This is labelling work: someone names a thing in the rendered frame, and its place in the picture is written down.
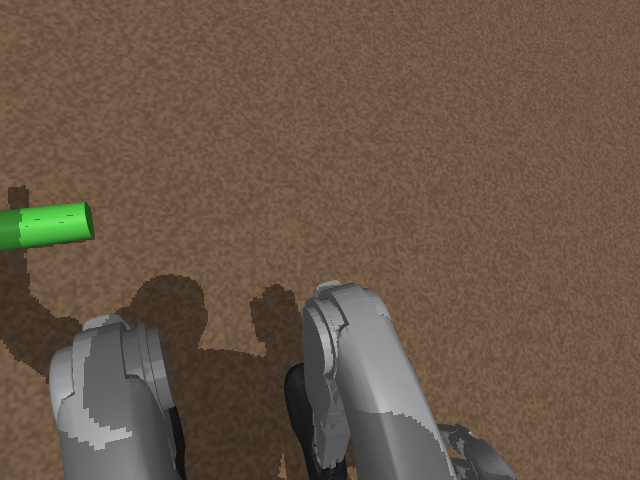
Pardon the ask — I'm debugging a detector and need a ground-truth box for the can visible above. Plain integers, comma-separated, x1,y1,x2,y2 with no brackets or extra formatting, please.
0,202,94,251

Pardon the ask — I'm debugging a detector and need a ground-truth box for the left robot foot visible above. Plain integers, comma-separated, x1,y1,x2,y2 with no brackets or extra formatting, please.
169,405,187,480

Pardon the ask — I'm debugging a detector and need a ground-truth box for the right robot foot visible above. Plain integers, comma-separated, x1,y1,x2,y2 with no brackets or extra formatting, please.
284,363,347,480

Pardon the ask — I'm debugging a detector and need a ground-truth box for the right robot hand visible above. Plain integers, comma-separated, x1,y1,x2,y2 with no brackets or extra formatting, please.
437,423,518,480

